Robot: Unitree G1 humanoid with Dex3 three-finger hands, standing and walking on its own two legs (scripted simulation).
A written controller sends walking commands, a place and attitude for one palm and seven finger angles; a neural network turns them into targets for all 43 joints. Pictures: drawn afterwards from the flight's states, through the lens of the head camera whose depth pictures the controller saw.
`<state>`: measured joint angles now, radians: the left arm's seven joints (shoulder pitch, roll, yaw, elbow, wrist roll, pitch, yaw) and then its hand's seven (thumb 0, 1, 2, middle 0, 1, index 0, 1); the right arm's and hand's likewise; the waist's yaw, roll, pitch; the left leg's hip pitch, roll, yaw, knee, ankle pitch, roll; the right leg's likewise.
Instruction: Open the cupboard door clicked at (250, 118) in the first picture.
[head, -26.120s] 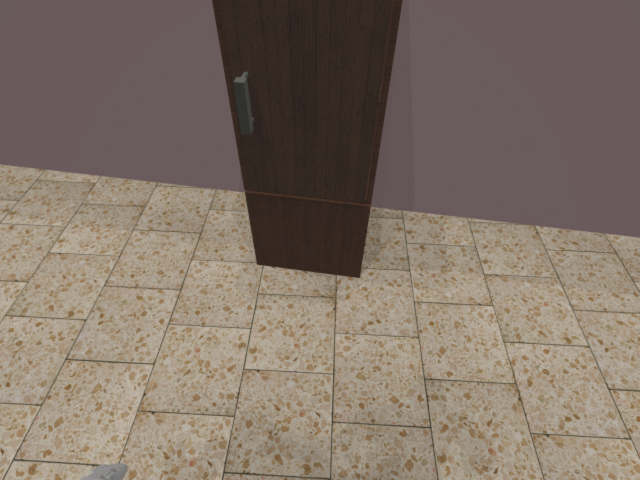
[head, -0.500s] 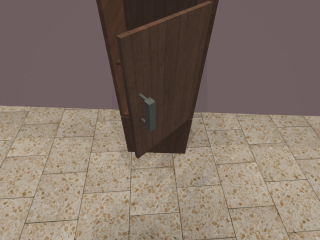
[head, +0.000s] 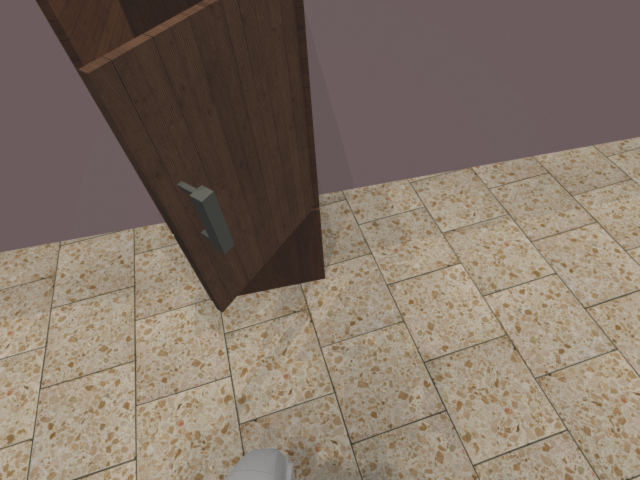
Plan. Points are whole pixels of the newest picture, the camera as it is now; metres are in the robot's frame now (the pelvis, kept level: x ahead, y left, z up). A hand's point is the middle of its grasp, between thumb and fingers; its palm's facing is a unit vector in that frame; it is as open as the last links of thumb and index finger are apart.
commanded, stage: walk to a spot facing it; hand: left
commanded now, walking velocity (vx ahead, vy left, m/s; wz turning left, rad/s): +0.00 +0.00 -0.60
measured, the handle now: (204, 217) +0.50 +0.25 -0.02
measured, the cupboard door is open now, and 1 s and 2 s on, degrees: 45 45 45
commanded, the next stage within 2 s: none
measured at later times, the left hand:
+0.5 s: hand out of the picture +0.09 +0.25 -0.18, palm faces -0.17 -0.96 -0.24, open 7.4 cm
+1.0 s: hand (273, 400) +0.24 +0.11 -0.15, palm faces -0.60 -0.75 -0.27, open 7.4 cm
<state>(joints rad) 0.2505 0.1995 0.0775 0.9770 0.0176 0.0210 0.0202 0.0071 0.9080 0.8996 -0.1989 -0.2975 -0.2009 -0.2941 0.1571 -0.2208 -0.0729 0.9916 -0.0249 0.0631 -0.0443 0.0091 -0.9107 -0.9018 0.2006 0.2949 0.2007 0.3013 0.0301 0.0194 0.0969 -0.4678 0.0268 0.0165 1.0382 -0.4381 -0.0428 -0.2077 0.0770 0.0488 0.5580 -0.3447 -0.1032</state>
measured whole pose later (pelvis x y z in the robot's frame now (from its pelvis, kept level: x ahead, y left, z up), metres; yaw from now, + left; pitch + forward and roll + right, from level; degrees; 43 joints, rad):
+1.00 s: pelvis +0.01 +0.02 +0.00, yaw -36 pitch +0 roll +1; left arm 0.10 0.23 0.05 0.86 0.02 0.04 0.00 0.01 0.91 0.90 -0.20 -0.30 -0.20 -0.29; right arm 0.25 -0.27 -0.07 0.93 -0.02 0.07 -0.03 0.01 -0.91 -0.90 0.20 0.29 0.20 0.30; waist -0.04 0.00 0.12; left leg -0.44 0.07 0.04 1.01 -0.46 -0.07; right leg -0.30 0.03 0.05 0.56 -0.26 -0.02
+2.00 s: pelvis +0.16 -0.23 -0.01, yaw -66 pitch +0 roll +0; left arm 0.36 0.19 0.06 1.08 0.01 -0.03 -0.01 0.01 0.91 0.90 -0.20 -0.30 -0.20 -0.29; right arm 0.10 -0.17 -0.04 0.90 -0.05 -0.07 0.00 0.01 -0.91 -0.90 0.20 0.29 0.20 0.30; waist 0.04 -0.04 0.07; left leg -0.40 0.06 0.11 0.64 -0.21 0.03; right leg -0.23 0.04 0.01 0.95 -0.49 -0.05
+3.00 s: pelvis +0.27 -0.64 +0.00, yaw -64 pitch +1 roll -1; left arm 0.20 0.17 0.05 1.00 0.02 0.00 0.01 0.01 0.91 0.90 -0.20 -0.30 -0.20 -0.29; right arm 0.20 -0.17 -0.03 1.01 -0.03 -0.01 -0.01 0.01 -0.92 -0.90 0.20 0.29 0.20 0.30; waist 0.01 -0.01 0.08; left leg -0.37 -0.01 0.04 0.54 -0.18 0.05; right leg -0.49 -0.07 -0.03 1.04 -0.40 0.05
